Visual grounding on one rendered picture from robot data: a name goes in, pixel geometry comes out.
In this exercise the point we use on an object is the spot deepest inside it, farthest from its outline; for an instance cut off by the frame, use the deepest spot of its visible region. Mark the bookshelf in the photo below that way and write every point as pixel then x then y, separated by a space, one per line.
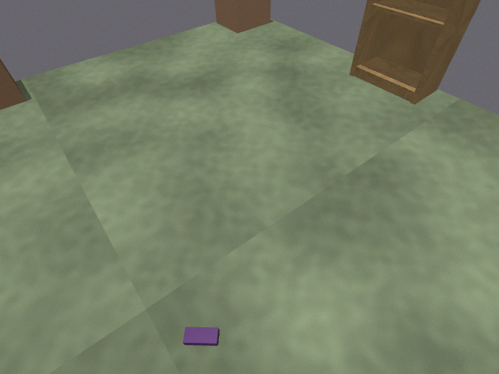
pixel 406 46

